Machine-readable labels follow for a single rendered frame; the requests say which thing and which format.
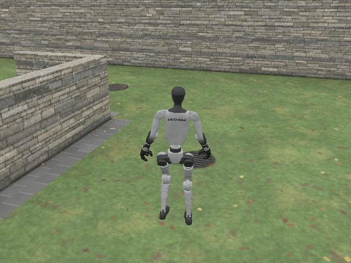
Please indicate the robot left upper arm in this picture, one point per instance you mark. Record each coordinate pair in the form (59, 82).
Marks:
(160, 114)

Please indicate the robot right forearm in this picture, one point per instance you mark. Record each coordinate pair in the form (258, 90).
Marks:
(204, 143)

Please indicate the robot head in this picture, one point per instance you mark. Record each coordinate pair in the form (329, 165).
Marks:
(178, 94)

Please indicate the robot right shin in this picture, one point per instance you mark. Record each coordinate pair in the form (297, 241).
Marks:
(188, 200)

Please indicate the robot left forearm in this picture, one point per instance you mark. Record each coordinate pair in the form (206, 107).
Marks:
(148, 142)

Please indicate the robot right upper arm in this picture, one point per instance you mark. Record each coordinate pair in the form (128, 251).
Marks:
(197, 125)

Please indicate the robot right hand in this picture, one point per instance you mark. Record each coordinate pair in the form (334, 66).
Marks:
(207, 152)

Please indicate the robot left hand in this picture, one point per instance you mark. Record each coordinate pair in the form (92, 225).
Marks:
(142, 153)

